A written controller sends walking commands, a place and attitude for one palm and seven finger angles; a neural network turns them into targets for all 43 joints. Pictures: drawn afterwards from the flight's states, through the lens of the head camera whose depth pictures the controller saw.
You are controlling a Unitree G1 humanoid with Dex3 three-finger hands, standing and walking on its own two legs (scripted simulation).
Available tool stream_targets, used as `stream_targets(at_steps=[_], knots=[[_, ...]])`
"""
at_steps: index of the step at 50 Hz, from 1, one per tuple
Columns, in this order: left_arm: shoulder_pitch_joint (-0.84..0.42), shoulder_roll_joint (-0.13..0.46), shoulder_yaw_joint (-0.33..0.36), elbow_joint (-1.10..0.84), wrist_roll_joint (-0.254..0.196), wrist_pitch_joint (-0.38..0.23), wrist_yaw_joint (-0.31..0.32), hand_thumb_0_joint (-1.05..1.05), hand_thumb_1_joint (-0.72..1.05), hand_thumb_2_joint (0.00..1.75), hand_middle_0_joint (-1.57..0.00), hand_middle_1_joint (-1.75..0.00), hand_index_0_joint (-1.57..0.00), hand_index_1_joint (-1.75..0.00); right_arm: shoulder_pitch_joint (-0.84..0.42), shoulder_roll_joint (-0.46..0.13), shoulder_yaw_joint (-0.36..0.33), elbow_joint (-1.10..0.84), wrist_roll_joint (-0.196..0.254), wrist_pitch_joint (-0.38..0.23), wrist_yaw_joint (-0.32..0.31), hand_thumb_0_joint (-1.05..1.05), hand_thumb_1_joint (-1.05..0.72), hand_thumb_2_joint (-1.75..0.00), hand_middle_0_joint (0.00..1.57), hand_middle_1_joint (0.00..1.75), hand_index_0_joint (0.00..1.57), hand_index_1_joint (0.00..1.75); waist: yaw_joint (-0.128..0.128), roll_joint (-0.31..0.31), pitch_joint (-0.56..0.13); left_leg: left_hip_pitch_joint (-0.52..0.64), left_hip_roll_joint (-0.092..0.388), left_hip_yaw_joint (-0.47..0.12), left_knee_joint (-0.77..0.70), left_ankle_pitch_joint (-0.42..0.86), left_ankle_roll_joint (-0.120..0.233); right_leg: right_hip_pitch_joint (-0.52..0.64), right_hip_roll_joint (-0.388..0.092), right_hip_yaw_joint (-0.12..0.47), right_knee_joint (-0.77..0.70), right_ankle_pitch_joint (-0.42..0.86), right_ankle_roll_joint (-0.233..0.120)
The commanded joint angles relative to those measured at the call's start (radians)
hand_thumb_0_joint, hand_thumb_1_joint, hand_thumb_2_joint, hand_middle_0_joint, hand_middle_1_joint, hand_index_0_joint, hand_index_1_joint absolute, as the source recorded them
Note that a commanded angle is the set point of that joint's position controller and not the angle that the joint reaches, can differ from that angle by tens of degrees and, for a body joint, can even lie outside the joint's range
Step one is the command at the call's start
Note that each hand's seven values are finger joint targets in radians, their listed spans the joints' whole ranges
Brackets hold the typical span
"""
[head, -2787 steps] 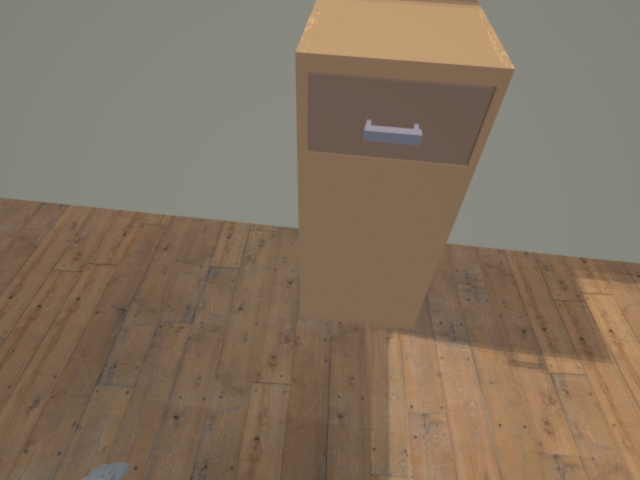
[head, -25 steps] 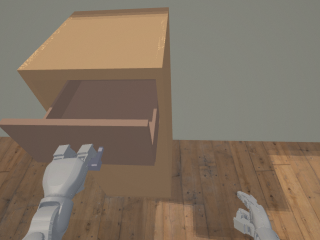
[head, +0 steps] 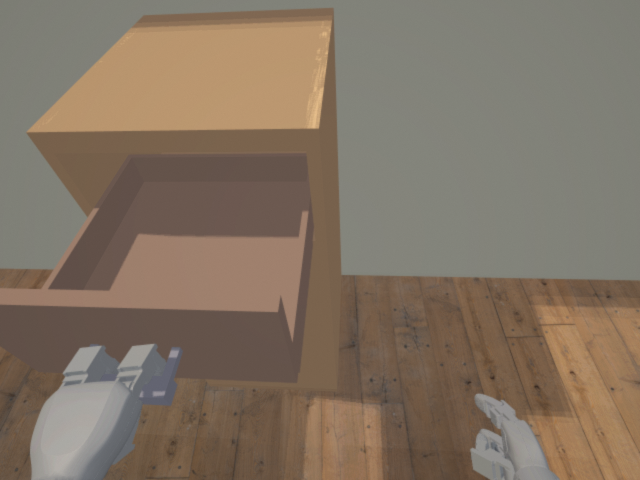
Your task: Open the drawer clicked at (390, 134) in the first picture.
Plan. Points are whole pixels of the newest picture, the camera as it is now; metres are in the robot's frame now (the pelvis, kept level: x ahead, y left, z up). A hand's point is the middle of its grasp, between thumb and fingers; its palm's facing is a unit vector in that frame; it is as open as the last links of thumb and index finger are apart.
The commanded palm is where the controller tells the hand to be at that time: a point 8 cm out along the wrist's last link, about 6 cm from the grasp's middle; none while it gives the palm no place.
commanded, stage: pull the drawer open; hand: left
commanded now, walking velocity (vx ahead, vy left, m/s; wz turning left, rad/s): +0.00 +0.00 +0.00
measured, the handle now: (127, 371) +0.21 +0.25 +0.06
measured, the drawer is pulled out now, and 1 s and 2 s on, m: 0.25 0.30 0.30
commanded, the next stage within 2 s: open the thumb to release the handle in 0.38 s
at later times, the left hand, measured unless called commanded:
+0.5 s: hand out of the picture +0.11 +0.24 +0.04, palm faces +0.01 -0.09 -1.00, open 6.2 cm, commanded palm +0.08 +0.25 +0.10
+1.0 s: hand (100, 471) +0.12 +0.24 +0.05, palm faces +0.02 -0.10 -0.99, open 12.4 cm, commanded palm +0.08 +0.24 +0.10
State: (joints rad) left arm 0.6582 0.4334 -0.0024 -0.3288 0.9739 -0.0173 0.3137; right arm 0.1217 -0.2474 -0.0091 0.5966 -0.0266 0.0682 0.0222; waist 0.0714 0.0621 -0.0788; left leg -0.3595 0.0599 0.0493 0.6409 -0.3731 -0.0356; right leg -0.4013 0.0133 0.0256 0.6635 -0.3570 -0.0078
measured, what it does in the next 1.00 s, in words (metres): stands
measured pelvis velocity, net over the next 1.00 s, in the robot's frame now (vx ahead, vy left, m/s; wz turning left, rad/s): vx -0.03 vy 0.00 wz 0.03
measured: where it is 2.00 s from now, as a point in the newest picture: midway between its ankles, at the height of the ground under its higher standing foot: outside the picture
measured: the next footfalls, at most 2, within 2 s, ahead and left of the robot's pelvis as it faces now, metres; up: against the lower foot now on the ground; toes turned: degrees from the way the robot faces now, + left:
none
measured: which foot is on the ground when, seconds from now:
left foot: down 0.00-1.00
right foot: down 0.00-1.00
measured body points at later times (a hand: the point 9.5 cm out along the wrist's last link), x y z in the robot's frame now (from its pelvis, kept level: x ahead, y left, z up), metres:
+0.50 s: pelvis -0.02 +0.01 -0.01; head -0.02 -0.02 +0.44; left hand +0.10 +0.24 +0.10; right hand +0.19 -0.21 -0.09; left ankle -0.03 +0.14 -0.72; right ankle -0.01 -0.11 -0.72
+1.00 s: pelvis -0.03 +0.00 +0.00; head -0.03 -0.03 +0.45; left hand +0.11 +0.24 +0.10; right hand +0.20 -0.19 -0.09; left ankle -0.03 +0.14 -0.72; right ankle -0.01 -0.11 -0.72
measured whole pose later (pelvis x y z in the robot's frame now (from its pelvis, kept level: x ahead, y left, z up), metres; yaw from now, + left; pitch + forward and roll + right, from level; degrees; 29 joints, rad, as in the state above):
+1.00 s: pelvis -0.03 +0.00 +0.00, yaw +2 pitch +1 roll +0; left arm 0.60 0.42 -0.03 -0.29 0.99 -0.02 0.30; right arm 0.11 -0.22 0.01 0.60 -0.04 0.04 -0.01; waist 0.10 0.07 -0.05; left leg -0.34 0.05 0.02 0.66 -0.35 -0.03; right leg -0.36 0.00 0.00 0.66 -0.33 -0.01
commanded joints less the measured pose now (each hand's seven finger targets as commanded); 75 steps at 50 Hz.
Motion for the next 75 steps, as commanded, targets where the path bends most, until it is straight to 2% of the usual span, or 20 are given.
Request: stream_targets(at_steps=[1,9,13,14,19,23,24,25,26,27,30,37,44,53,54,58,60,64,73,75], knots=[[0.234,0.137,0.175,-0.220,-0.021,0.011,0.087,0.00,0.90,0.90,-0.40,-1.35,-0.40,-1.35,-0.152,-0.095,-0.033,-0.186,0.003,-0.051,0.002,0.00,-0.90,-0.90,0.20,0.30,0.20,0.30,0.064,-0.020,-0.151,0.042,-0.059,-0.005,-0.010,0.455,0.032,0.123,-0.002,0.005,-0.046,0.514,-0.006],[0.282,0.140,0.184,-0.245,-0.020,0.020,0.134,0.00,0.90,0.90,-0.40,-1.35,-0.40,-1.35,-0.146,-0.099,-0.038,-0.210,-0.007,-0.045,0.012,0.00,-0.90,-0.90,0.20,0.30,0.20,0.30,0.053,-0.042,-0.116,0.032,-0.054,-0.020,0.012,0.320,0.034,0.019,0.002,0.023,-0.056,0.288,-0.015],[0.328,0.160,0.208,-0.253,-0.024,0.026,0.150,0.00,0.90,0.90,-0.40,-1.35,-0.40,-1.35,-0.148,-0.102,-0.038,-0.219,-0.003,-0.043,0.011,0.00,-0.90,-0.90,0.20,0.30,0.20,0.30,0.059,-0.013,-0.102,0.028,-0.050,-0.025,0.017,0.307,0.031,0.007,0.005,0.034,-0.061,0.255,-0.020],[0.333,0.130,0.174,-0.256,-0.019,0.027,0.151,0.00,0.90,0.90,-0.40,-1.35,-0.40,-1.35,-0.150,-0.097,-0.034,-0.222,-0.005,-0.045,0.017,0.00,-0.90,-0.90,0.20,0.30,0.20,0.30,0.056,-0.005,-0.084,0.031,-0.051,-0.026,0.020,0.297,0.031,-0.018,0.007,0.030,-0.053,0.225,-0.021],[0.397,0.145,0.196,-0.262,-0.031,0.033,0.158,0.00,0.90,0.90,-0.40,-1.35,-0.40,-1.35,-0.153,-0.096,-0.031,-0.233,-0.002,-0.045,0.018,0.00,-0.90,-0.90,0.20,0.30,0.20,0.30,0.067,-0.032,-0.076,0.020,-0.047,-0.028,0.022,0.274,0.032,-0.009,0.003,0.042,-0.060,0.212,-0.021],[0.380,0.151,0.185,-0.293,-0.032,0.046,0.155,0.00,0.90,0.90,-0.40,-1.35,-0.40,-1.35,-0.152,-0.104,-0.030,-0.242,-0.001,-0.042,0.022,0.00,-0.90,-0.90,0.20,0.30,0.20,0.30,0.061,0.009,-0.078,0.026,-0.039,-0.030,0.016,0.298,0.028,-0.015,0.003,0.046,-0.060,0.202,-0.022],[-0.081,0.164,0.168,-0.267,0.011,0.037,0.155,0.00,0.90,0.90,-0.40,-1.35,-0.40,-1.35,-0.155,-0.100,-0.023,-0.182,-0.019,-0.030,0.007,0.00,-0.90,-0.90,0.20,0.30,0.20,0.30,-0.041,-0.020,0.024,-0.004,-0.064,-0.055,0.026,0.177,0.033,-0.141,0.012,0.029,-0.057,0.110,-0.024],[-0.041,0.163,0.213,-0.212,0.017,0.025,0.159,0.00,0.83,0.87,-0.40,-1.34,-0.40,-1.34,-0.138,-0.081,-0.038,-0.198,-0.024,-0.048,-0.009,0.00,-0.90,-0.90,0.20,0.30,0.20,0.30,0.011,-0.015,-0.004,0.010,-0.062,-0.048,0.018,0.129,0.041,-0.103,0.008,0.016,-0.075,0.063,-0.025],[0.020,0.157,0.208,-0.152,0.026,0.020,0.155,0.00,0.76,0.84,-0.39,-1.34,-0.39,-1.34,-0.132,-0.077,-0.034,-0.188,-0.022,-0.061,-0.012,0.00,-0.90,-0.90,0.20,0.30,0.20,0.30,0.012,-0.005,0.027,0.012,-0.068,-0.047,0.013,0.111,0.039,-0.112,0.011,0.023,-0.090,0.038,-0.030],[0.039,0.163,0.218,-0.146,0.024,0.017,0.152,0.00,0.69,0.81,-0.38,-1.33,-0.38,-1.33,-0.130,-0.079,-0.036,-0.192,-0.020,-0.064,-0.014,0.00,-0.90,-0.90,0.20,0.30,0.20,0.30,0.027,-0.011,-0.026,0.030,-0.070,-0.044,0.014,0.120,0.039,-0.096,0.010,0.032,-0.090,0.043,-0.032],[-0.005,0.134,0.174,-0.193,-0.007,0.023,0.129,0.00,0.48,0.72,-0.37,-1.30,-0.37,-1.30,-0.135,-0.080,-0.042,-0.192,-0.012,-0.069,-0.025,0.00,-0.90,-0.90,0.20,0.30,0.20,0.30,0.025,-0.002,-0.110,0.056,-0.070,-0.040,0.001,0.172,0.039,-0.021,0.006,-0.002,-0.070,0.132,-0.026],[-0.055,0.148,0.151,-0.134,0.022,0.047,0.077,0.00,-0.01,0.51,-0.33,-1.25,-0.33,-1.25,-0.157,-0.071,-0.024,-0.162,-0.004,-0.069,-0.042,0.00,-0.90,-0.90,0.20,0.30,0.20,0.30,0.039,-0.058,-0.053,0.038,-0.070,-0.038,-0.038,0.179,0.041,0.024,0.004,-0.015,-0.103,0.158,-0.019],[-0.060,0.135,0.131,-0.123,0.014,0.030,0.035,0.00,-0.50,0.30,-0.30,-1.20,-0.30,-1.20,-0.163,-0.068,-0.013,-0.152,-0.005,-0.076,-0.046,0.00,-0.90,-0.90,0.20,0.30,0.20,0.30,0.040,-0.045,-0.035,0.068,-0.073,-0.031,-0.057,0.187,0.041,0.050,0.002,-0.005,-0.141,0.164,-0.015],[-0.099,0.144,0.140,-0.135,0.023,-0.007,0.032,0.00,-0.50,0.30,-0.30,-1.20,-0.30,-1.20,-0.155,-0.073,-0.020,-0.153,-0.015,-0.081,-0.042,0.00,-0.90,-0.90,0.20,0.30,0.20,0.30,0.039,-0.045,-0.025,0.082,-0.076,-0.031,-0.062,0.194,0.039,0.044,0.000,0.006,-0.169,0.157,-0.018],[-0.070,0.071,0.071,-0.080,0.033,-0.010,0.028,0.00,-0.50,0.30,-0.30,-1.20,-0.30,-1.20,-0.152,-0.061,-0.018,-0.147,-0.019,-0.086,-0.034,0.00,-0.90,-0.90,0.20,0.30,0.20,0.30,0.034,-0.060,0.007,0.070,-0.081,-0.031,-0.057,0.180,0.042,0.019,0.000,-0.007,-0.158,0.141,-0.017],[-0.116,0.111,0.097,-0.116,0.042,-0.023,0.039,0.00,-0.50,0.30,-0.30,-1.20,-0.30,-1.20,-0.148,-0.071,-0.028,-0.151,-0.021,-0.085,-0.034,0.00,-0.90,-0.90,0.20,0.30,0.20,0.30,0.039,-0.030,-0.047,0.086,-0.079,-0.033,-0.055,0.192,0.037,0.026,0.006,-0.003,-0.152,0.143,-0.023],[-0.152,0.081,0.066,-0.122,0.050,-0.027,0.045,0.00,-0.50,0.30,-0.30,-1.20,-0.30,-1.20,-0.144,-0.063,-0.034,-0.144,-0.022,-0.088,-0.029,0.00,-0.90,-0.90,0.20,0.30,0.20,0.30,0.029,-0.025,-0.059,0.092,-0.079,-0.034,-0.048,0.190,0.038,0.010,0.003,-0.011,-0.141,0.136,-0.025],[-0.171,0.087,0.068,-0.114,0.058,-0.020,0.050,0.00,-0.50,0.30,-0.30,-1.20,-0.30,-1.20,-0.149,-0.061,-0.031,-0.143,-0.023,-0.089,-0.032,0.00,-0.90,-0.90,0.20,0.30,0.20,0.30,0.030,-0.051,-0.064,0.085,-0.079,-0.038,-0.049,0.180,0.038,0.007,0.003,-0.008,-0.139,0.124,-0.025],[-0.276,0.116,0.063,-0.192,0.053,0.009,0.041,0.00,-0.50,0.30,-0.30,-1.20,-0.30,-1.20,-0.169,-0.060,-0.026,-0.143,-0.016,-0.089,-0.045,0.00,-0.90,-0.90,0.20,0.30,0.20,0.30,0.031,-0.012,-0.096,0.116,-0.074,-0.044,-0.072,0.183,0.038,0.037,0.006,-0.012,-0.153,0.102,-0.028],[-0.298,0.092,0.030,-0.220,0.041,0.016,0.027,0.00,-0.50,0.30,-0.30,-1.20,-0.30,-1.20,-0.176,-0.055,-0.021,-0.144,-0.013,-0.089,-0.046,0.00,-0.90,-0.90,0.20,0.30,0.20,0.30,0.025,-0.014,-0.077,0.123,-0.074,-0.044,-0.080,0.169,0.042,0.035,0.001,-0.024,-0.161,0.089,-0.022]])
